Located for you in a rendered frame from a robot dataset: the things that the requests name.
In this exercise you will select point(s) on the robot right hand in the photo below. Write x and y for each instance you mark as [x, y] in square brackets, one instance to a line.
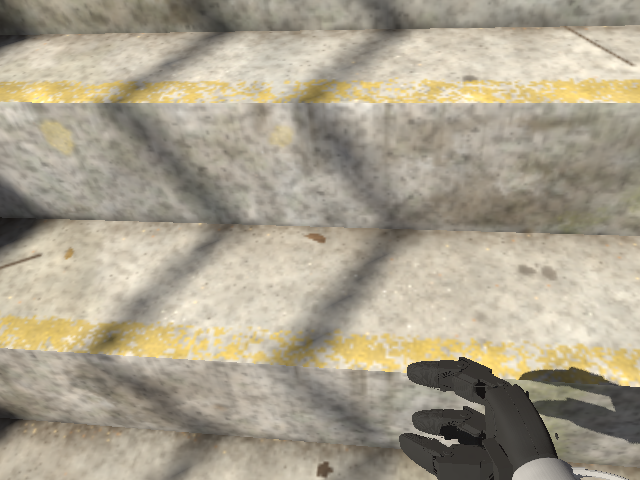
[492, 446]

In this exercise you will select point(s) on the right robot forearm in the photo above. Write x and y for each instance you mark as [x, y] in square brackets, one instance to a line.
[545, 469]

